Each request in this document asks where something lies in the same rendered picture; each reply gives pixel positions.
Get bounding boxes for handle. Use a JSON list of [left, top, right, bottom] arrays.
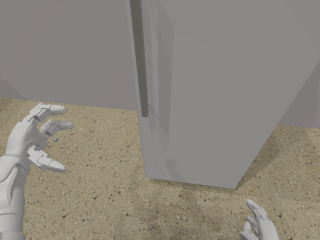
[[129, 0, 150, 117]]

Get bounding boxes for fridge door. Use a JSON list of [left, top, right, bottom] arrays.
[[125, 0, 320, 189]]

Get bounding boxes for right robot hand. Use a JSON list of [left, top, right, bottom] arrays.
[[240, 199, 280, 240]]

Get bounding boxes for left robot forearm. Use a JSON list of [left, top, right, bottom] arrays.
[[0, 155, 31, 240]]

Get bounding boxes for left robot hand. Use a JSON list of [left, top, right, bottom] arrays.
[[5, 103, 75, 173]]

